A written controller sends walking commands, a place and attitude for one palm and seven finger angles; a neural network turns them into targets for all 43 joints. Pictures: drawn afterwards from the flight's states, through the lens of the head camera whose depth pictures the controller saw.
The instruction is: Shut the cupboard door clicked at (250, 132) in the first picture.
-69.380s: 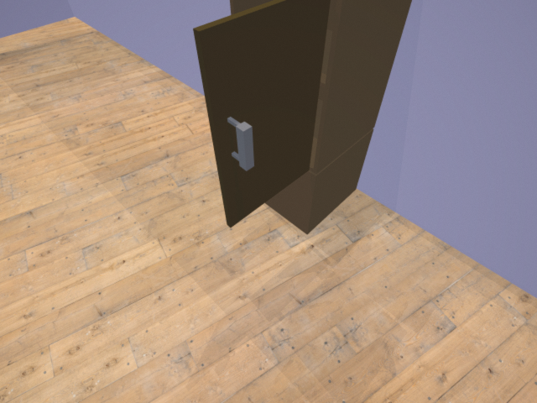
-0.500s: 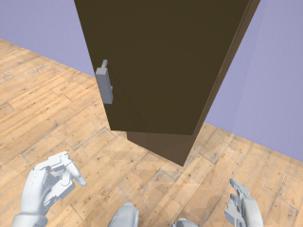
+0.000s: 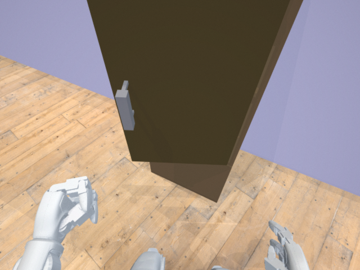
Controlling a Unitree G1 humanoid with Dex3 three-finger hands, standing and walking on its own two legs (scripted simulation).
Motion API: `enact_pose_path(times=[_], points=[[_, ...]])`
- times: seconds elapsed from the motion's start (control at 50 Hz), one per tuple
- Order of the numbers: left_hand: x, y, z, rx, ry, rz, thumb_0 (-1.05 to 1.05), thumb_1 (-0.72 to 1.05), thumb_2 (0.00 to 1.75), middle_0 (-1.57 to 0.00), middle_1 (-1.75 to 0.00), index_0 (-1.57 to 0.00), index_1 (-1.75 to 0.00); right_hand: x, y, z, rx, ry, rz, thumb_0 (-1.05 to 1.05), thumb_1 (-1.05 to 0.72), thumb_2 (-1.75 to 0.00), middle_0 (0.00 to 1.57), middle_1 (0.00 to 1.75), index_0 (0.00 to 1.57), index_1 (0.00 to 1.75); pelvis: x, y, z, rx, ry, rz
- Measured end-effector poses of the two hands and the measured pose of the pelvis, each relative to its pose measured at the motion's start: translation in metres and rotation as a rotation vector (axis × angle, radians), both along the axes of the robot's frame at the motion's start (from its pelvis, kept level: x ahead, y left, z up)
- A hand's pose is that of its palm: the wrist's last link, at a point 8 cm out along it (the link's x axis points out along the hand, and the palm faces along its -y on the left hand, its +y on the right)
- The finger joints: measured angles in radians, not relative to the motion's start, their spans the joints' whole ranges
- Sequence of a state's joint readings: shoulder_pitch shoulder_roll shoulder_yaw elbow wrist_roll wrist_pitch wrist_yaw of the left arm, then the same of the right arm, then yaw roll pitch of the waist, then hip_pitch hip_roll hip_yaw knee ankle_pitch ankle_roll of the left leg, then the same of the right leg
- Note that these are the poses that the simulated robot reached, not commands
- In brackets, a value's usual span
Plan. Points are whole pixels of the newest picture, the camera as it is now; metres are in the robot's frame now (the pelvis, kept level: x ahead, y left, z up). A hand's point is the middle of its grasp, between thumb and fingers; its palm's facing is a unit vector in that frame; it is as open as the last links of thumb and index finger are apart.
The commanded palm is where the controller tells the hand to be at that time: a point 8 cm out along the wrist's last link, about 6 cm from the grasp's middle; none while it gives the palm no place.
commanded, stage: raise the hand and make a fist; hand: left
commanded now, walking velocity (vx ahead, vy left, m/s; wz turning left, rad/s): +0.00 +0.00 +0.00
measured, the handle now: (127, 105) +0.50 +0.18 +0.06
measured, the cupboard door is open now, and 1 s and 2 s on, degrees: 24 24 24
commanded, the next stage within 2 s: bring the fist close to the handle in 0.28 s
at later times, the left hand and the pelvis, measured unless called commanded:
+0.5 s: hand (95, 204) +0.23 +0.18 +0.06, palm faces +0.02 -1.00 -0.02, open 3.1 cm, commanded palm +0.23 +0.23 +0.07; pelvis +0.00 +0.00 +0.00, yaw +0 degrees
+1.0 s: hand (114, 163) +0.32 +0.17 +0.06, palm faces +0.01 -1.00 -0.01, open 3.1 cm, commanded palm +0.31 +0.22 +0.07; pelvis +0.00 -0.01 +0.00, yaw -1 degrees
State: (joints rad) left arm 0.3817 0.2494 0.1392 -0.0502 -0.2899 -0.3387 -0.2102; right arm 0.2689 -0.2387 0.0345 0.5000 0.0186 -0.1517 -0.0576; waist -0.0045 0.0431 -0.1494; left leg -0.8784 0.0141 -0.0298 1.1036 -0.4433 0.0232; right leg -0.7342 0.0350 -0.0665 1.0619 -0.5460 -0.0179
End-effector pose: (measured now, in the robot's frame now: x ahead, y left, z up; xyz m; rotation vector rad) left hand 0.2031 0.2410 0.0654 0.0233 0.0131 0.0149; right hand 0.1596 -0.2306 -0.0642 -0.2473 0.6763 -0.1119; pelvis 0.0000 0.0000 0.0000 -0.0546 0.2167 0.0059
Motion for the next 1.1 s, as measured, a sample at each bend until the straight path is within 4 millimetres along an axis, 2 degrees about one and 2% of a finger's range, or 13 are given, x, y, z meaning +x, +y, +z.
enact_pose_path(times=[0.18, 0.48, 0.72, 0.92, 1.1], points=[[0.002, 0.0, -0.001, 0.001, -0.005, 0.008, 0.01, 0.9, 0.9, -1.3, -1.5, -1.3, -1.5, 0.002, -0.004, 0.0, -0.006, 0.005, -0.002, 0.01, -0.9, -0.9, 0.2, 0.3, 0.2, 0.3, 0.003, 0.0, 0.0, 0.004, 0.005, -0.003], [0.006, -0.004, -0.002, -0.002, -0.011, 0.002, 0.01, 0.9, 0.9, -1.3, -1.5, -1.3, -1.5, 0.013, 0.002, -0.003, 0.008, -0.007, 0.02, 0.01, -0.9, -0.9, 0.2, 0.3, 0.2, 0.3, 0.003, -0.002, -0.003, 0.002, 0.009, 0.003], [0.058, -0.027, 0.001, -0.008, -0.027, -0.035, 0.01, 0.9, 0.9, -1.3, -1.5, -1.3, -1.5, 0.001, -0.001, -0.008, 0.022, 0.037, -0.004, 0.01, -0.9, -0.9, 0.2, 0.3, 0.2, 0.3, 0.002, -0.004, 0.001, 0.011, 0.009, -0.004], [0.087, -0.02, 0.0, -0.009, -0.034, 0.007, 0.01, 0.9, 0.9, -1.3, -1.5, -1.3, -1.5, -0.018, -0.016, -0.014, 0.009, 0.121, -0.044, 0.01, -0.9, -0.9, 0.2, 0.3, 0.2, 0.3, 0.005, -0.007, 0.004, 0.02, 0.014, -0.015], [0.115, -0.025, -0.002, -0.022, -0.043, -0.007, 0.01, 0.9, 0.9, -1.3, -1.5, -1.3, -1.5, -0.03, -0.025, -0.02, -0.008, 0.174, -0.076, 0.01, -0.9, -0.9, 0.2, 0.3, 0.2, 0.3, 0.003, -0.006, 0.004, 0.022, 0.024, -0.018]])
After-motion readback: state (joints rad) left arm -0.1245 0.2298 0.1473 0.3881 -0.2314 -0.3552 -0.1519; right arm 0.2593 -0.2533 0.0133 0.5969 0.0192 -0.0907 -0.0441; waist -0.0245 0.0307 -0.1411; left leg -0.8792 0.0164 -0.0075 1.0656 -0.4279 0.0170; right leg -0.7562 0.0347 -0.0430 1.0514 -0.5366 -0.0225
